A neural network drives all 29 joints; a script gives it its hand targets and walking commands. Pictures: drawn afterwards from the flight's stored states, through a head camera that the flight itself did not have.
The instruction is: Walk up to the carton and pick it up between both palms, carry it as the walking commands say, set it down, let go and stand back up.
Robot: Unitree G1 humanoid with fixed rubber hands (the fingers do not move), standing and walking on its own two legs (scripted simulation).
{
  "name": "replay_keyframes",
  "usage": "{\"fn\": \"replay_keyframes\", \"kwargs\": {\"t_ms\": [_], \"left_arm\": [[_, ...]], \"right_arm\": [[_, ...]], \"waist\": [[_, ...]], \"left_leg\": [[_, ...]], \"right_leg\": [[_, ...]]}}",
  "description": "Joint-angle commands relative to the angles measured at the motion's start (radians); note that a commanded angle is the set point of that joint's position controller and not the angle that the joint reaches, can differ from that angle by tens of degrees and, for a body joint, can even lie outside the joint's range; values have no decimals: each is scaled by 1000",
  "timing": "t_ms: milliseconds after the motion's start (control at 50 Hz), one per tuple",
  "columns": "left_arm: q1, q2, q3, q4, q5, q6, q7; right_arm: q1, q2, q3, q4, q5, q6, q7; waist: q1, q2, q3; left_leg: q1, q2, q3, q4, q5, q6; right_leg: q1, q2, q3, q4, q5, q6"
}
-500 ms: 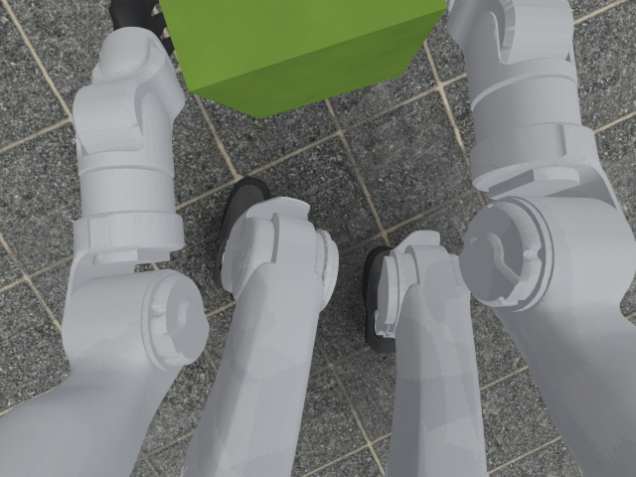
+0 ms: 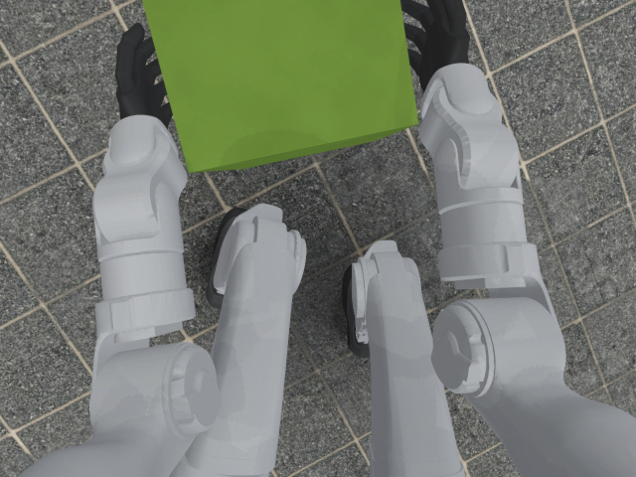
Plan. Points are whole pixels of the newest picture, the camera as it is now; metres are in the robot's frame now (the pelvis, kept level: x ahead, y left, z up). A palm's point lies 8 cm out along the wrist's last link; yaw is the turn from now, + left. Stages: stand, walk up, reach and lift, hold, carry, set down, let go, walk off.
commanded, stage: reach and lift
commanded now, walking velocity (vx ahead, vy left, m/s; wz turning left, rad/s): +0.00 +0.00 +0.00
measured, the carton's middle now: (286, 58) +0.51 +0.12 -0.21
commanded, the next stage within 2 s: none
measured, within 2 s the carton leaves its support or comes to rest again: neither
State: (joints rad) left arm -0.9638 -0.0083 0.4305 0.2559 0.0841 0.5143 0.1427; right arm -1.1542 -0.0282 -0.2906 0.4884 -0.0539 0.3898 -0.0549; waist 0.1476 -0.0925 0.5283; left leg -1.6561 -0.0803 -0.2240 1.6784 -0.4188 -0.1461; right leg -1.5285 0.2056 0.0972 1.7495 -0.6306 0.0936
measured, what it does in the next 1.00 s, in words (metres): rises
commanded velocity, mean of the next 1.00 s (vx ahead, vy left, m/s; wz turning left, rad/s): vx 0.00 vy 0.00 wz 0.00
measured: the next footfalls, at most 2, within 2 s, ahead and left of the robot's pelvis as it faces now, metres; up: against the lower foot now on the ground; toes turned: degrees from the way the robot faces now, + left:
none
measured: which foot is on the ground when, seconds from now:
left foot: down 0.00-1.00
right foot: down 0.00-1.00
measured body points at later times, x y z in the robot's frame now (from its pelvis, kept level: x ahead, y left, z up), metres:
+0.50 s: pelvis -0.09 -0.02 +0.02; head +0.20 +0.07 +0.34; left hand +0.40 +0.24 -0.06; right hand +0.50 -0.03 -0.01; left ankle +0.15 +0.16 -0.48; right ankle +0.10 -0.14 -0.49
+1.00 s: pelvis -0.09 -0.04 +0.08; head +0.19 +0.03 +0.42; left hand +0.38 +0.24 +0.02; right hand +0.49 -0.03 +0.05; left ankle +0.15 +0.16 -0.48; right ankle +0.10 -0.14 -0.49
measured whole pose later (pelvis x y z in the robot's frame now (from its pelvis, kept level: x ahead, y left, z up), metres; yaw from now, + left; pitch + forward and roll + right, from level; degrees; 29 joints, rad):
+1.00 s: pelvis -0.09 -0.04 +0.08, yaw +7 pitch +12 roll +1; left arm -1.29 0.09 0.50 0.64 0.14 0.60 0.12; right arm -1.42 -0.11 -0.38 0.79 -0.19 0.49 -0.06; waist 0.11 -0.04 0.53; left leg -1.32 -0.08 -0.19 1.21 -0.36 -0.10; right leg -1.26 0.12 0.13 1.39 -0.34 0.06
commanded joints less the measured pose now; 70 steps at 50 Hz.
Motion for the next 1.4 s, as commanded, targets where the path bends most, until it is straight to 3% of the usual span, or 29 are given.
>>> {"fn": "replay_keyframes", "kwargs": {"t_ms": [0,40,80,120,140,220,260,340,400,480,520,580,680,740,760,780,820,840,880,900,920,940,960,1040,1100,1140,1240,1300,1380], "left_arm": [[-816,-835,-895,-207,-206,-125,-245],[-906,-808,-891,-136,-243,-140,-246],[-971,-787,-832,-161,-270,-152,-257],[-1063,-805,-849,-150,-296,-140,-260],[-1093,-782,-834,-206,-292,-141,-257],[-1226,-825,-719,39,-232,-60,-250],[-1246,-926,-715,78,-243,-37,-262],[-1347,-908,-650,95,-227,-23,-277],[-1306,-916,-589,126,-183,-24,-276],[-1334,-898,-568,64,-153,-35,-264],[-1496,-893,-648,3,-223,-42,-281],[-1559,-804,-562,29,-186,-42,-286],[-1384,-859,-552,173,-178,-27,-308],[-1292,-837,-449,271,-151,-39,-339],[-1393,-859,-492,169,-190,-47,-341],[-1417,-819,-435,142,-179,-54,-345],[-1504,-824,-456,144,-209,-49,-360],[-1414,-809,-419,242,-185,-33,-371],[-1506,-830,-527,148,-244,-25,-375],[-1431,-835,-532,171,-204,-27,-373],[-1494,-878,-597,97,-238,-26,-362],[-1382,-871,-560,133,-194,-18,-358],[-1280,-868,-508,261,-179,-9,-368],[-1337,-875,-522,144,-177,-46,-365],[-1373,-855,-545,80,-160,-64,-367],[-1285,-919,-579,106,-152,-51,-372],[-1235,-1015,-715,1,-174,-62,-356],[-1109,-1088,-831,-51,-214,-61,-369],[-1083,-1010,-707,37,-179,-46,-360]], "right_arm": [[-501,945,698,19,113,-42,180],[-554,930,653,35,86,-55,174],[-674,911,694,-11,96,-66,152],[-729,885,662,17,80,-58,148],[-751,942,700,-21,90,-48,146],[-771,857,394,374,25,14,202],[-814,842,337,381,14,17,234],[-875,872,283,403,9,49,269],[-1007,906,314,339,75,44,297],[-965,988,311,359,112,64,333],[-924,963,299,414,100,74,321],[-1089,957,294,397,91,69,315],[-891,986,265,482,50,79,306],[-1011,1010,327,338,71,63,285],[-971,1015,314,300,56,74,275],[-1042,1044,343,301,76,83,281],[-985,1022,303,415,26,106,289],[-992,1036,331,371,38,111,287],[-1112,952,372,225,64,91,282],[-1056,1040,407,272,86,88,292],[-1077,989,423,213,94,84,289],[-991,1027,424,242,76,93,295],[-955,1054,404,247,82,95,288],[-861,1066,345,373,36,96,323],[-804,1115,366,428,66,90,334],[-789,1104,367,340,61,70,340],[-723,1112,414,290,88,28,363],[-657,1084,517,130,71,10,354],[-691,1119,539,201,56,30,349]], "waist": [[86,195,-2335],[37,116,-2174],[72,41,-2241],[13,46,-2212],[52,9,-2343],[-33,100,-2023],[-106,131,-2065],[-99,123,-2094],[11,138,-2197],[70,145,-2229],[-26,190,-2255],[43,102,-2190],[-20,91,-2053],[87,-4,-2187],[6,2,-2221],[68,-22,-2294],[7,-51,-2188],[37,-40,-2181],[-18,-14,-2270],[52,2,-2309],[18,71,-2304],[57,49,-2359],[43,44,-2239],[-4,13,-2183],[58,35,-2192],[55,135,-2247],[-2,166,-2304],[-41,132,-2427],[-11,-16,-2217]], "left_leg": [[1091,-43,316,-148,637,36],[967,-43,317,-183,486,41],[855,-43,325,-160,357,55],[891,-40,326,-202,249,53],[888,-46,343,-216,233,50],[866,-24,286,-319,-179,50],[944,-10,245,-398,-329,47],[934,-26,303,-413,-296,46],[983,-34,298,-446,-246,48],[1060,-25,298,-469,-188,59],[1014,-20,322,-463,-199,51],[988,-43,335,-477,-281,62],[930,-34,352,-529,-176,57],[839,-31,361,-509,-99,81],[866,-38,351,-524,-79,79],[840,-42,374,-507,-128,91],[799,-40,352,-543,-190,78],[833,-39,367,-550,-167,91],[941,-39,310,-599,-195,80],[938,-33,312,-610,-160,88],[1010,-41,298,-642,-161,70],[1033,-38,330,-651,-73,63],[976,-43,327,-648,-86,83],[1018,-42,316,-660,-128,87],[1101,-34,324,-694,-88,86],[1155,-30,304,-719,-71,81],[1357,-28,273,-745,3,53],[1444,-38,284,-722,187,47],[1444,-46,264,-759,-119,80]], "right_leg": [[358,33,-115,-192,435,-70],[370,19,-120,-251,377,-57],[441,9,-92,-258,308,-60],[444,11,-110,-283,228,-65],[554,9,-115,-300,252,-51],[314,1,-142,-330,-79,-87],[337,4,-173,-337,-114,-93],[433,-8,-157,-386,-81,-101],[462,-21,-124,-380,-34,-92],[450,-22,-132,-407,17,-91],[533,-35,-100,-468,-5,-110],[568,-54,-91,-478,-115,-79],[638,-58,-99,-553,9,-81],[794,-77,-60,-563,30,-57],[824,-57,-79,-553,118,-64],[903,-66,-42,-578,4,-62],[903,-80,-33,-624,-42,-63],[898,-84,-13,-655,-62,-67],[903,-79,-42,-634,-29,-58],[905,-76,-36,-630,12,-59],[846,-63,-56,-596,77,-67],[940,-65,-42,-641,126,-61],[918,-73,-42,-648,117,-63],[854,-73,-59,-682,46,-68],[861,-74,-35,-712,57,-69],[856,-59,-35,-721,110,-89],[784,-43,-85,-711,166,-91],[918,-37,-63,-767,292,-106],[818,-58,-46,-858,-52,-88]]}}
